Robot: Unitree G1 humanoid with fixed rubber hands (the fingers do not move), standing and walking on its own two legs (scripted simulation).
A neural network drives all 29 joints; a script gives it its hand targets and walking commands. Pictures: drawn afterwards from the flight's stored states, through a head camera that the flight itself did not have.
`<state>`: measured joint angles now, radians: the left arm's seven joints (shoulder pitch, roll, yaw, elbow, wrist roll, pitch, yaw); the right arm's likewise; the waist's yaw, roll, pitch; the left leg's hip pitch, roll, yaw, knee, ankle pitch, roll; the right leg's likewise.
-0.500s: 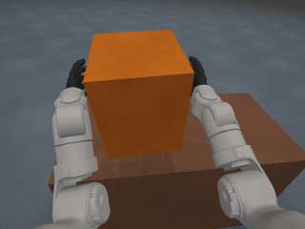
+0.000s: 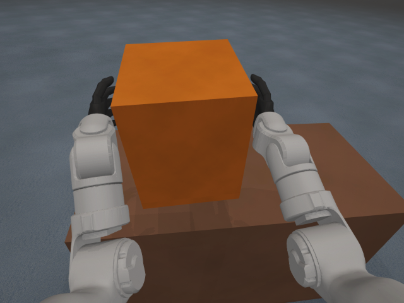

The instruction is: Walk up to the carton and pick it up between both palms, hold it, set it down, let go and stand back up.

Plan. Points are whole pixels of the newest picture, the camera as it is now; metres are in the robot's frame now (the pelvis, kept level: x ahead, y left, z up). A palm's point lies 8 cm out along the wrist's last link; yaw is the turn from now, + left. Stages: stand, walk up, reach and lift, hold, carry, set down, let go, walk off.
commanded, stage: hold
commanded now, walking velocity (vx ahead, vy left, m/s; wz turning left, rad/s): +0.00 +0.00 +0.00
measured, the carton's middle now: (184, 124) +0.39 +0.01 +0.21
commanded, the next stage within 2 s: set down in 0.58 s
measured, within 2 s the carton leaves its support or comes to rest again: neither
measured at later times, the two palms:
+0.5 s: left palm (101, 120) +0.36 +0.16 +0.24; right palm (261, 115) +0.36 -0.14 +0.24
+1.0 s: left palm (95, 117) +0.37 +0.17 +0.24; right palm (252, 119) +0.37 -0.12 +0.23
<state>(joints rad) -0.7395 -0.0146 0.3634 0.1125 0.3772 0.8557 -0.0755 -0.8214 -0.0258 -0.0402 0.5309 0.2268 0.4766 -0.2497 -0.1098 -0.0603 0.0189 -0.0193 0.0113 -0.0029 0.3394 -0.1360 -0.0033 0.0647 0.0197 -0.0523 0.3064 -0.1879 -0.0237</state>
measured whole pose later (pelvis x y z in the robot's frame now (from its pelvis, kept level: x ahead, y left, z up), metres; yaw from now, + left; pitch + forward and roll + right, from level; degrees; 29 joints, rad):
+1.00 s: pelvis +0.01 +0.00 +0.00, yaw +0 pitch -14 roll +0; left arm -0.77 -0.04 0.43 0.24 0.47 0.61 -0.15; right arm -0.76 0.09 -0.18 0.62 0.00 0.18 -0.19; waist -0.07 -0.09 0.08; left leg 0.08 0.00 0.00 0.30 -0.13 0.00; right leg 0.15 0.01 -0.06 0.29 -0.20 -0.02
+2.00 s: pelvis +0.02 +0.02 +0.00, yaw +0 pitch -9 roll -1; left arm -0.73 -0.02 0.35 0.55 0.36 0.35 -0.06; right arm -0.66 0.09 -0.28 0.78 -0.08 -0.09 -0.18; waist -0.04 -0.10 0.11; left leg -0.01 0.00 0.02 0.34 -0.16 0.03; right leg 0.10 -0.01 -0.06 0.25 -0.18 0.01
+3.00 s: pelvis +0.03 +0.03 +0.00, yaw -2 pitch -1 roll -1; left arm -0.81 0.03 0.43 0.91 0.34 0.10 -0.08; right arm -0.67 0.19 -0.53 0.85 -0.30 -0.18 -0.17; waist -0.02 -0.08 0.05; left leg -0.16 0.00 0.08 0.34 -0.17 0.04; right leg -0.06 -0.01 -0.04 0.25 -0.17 0.02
